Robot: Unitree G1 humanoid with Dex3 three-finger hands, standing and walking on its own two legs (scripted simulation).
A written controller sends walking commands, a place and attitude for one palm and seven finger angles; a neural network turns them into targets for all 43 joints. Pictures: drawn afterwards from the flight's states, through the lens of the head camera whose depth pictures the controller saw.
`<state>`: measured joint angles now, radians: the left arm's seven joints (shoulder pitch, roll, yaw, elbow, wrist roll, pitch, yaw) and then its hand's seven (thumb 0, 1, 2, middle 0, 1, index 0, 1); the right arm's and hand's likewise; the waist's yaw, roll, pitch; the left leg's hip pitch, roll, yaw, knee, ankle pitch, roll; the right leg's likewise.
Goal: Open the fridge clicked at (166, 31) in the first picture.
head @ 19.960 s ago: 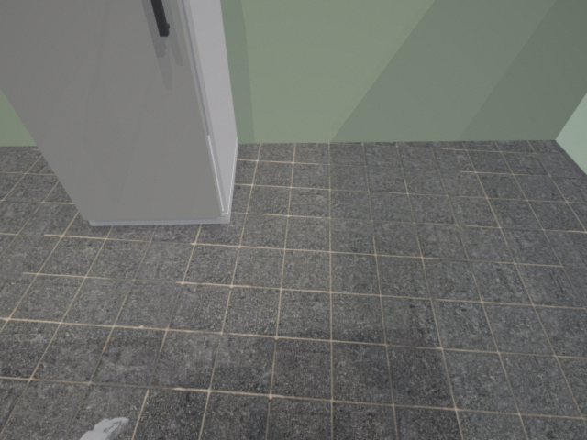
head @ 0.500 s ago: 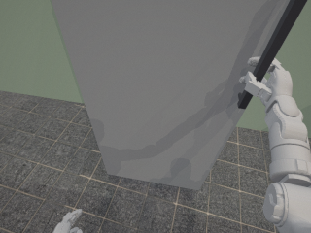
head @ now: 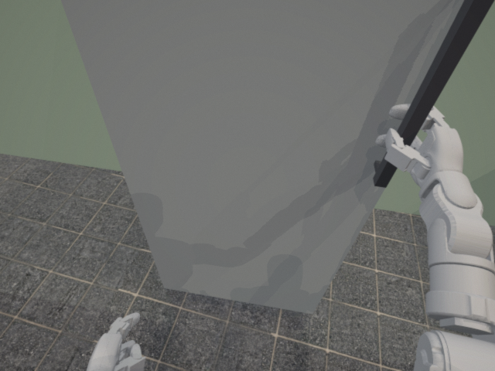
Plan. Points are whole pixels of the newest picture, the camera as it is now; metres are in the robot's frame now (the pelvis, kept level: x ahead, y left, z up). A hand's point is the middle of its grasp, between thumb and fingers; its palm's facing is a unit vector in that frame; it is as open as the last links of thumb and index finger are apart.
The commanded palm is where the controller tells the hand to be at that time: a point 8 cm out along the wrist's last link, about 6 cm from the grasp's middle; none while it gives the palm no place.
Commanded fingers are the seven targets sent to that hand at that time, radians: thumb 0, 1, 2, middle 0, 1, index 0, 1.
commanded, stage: pull the door a little, standing still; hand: right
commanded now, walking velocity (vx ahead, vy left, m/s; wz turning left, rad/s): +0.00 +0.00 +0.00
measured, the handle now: (417, 100) +0.45 -0.21 +0.25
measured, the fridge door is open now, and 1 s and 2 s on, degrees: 0 15 46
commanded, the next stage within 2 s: walk backward, drawing the door open in 0.42 s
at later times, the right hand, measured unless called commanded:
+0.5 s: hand (394, 172) +0.35 -0.17 +0.19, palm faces +0.10 +0.99 -0.04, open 6.3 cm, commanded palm +0.28 -0.22 +0.20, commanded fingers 0.00 -0.90 -0.90 0.45 1.40 0.45 1.40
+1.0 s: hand (387, 221) +0.28 -0.15 +0.18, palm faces +0.33 +0.89 -0.31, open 6.8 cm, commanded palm +0.23 -0.19 +0.19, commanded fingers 0.00 -0.90 -0.90 0.45 1.40 0.45 1.40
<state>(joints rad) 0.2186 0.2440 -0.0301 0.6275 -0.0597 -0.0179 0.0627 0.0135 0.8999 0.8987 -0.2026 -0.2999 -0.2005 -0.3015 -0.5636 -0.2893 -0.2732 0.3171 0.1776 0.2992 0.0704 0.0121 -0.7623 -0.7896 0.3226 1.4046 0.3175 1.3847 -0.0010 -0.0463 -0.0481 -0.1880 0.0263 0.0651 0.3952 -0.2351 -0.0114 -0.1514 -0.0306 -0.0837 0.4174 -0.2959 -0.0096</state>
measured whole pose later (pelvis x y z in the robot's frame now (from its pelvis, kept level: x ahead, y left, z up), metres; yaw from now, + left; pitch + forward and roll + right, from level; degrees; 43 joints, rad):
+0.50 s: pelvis +0.04 +0.00 +0.01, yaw +6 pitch +3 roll +1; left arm 0.21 0.24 -0.03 0.56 -0.05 0.00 0.02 0.02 0.90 0.90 -0.20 -0.30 -0.20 -0.30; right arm -0.03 -0.23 -0.32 -0.30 0.24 0.39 0.05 0.00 -0.76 -0.79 0.27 1.34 0.20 1.32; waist -0.02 -0.07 -0.10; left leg -0.16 0.02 0.04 0.40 -0.22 0.01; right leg -0.09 -0.02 -0.07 0.41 -0.27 0.00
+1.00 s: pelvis +0.02 +0.05 -0.01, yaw -4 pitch +0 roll -2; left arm 0.18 0.20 -0.01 0.57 0.02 0.00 0.05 0.01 0.90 0.90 -0.20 -0.30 -0.20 -0.30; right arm 0.21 -0.26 -0.23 -0.46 0.08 -0.01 -0.11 -0.09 -0.60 -0.77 0.46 1.40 0.21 1.38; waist 0.03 -0.08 0.06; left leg -0.32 -0.02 0.15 0.50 -0.20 0.12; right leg -0.35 0.03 0.05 0.92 -0.46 0.00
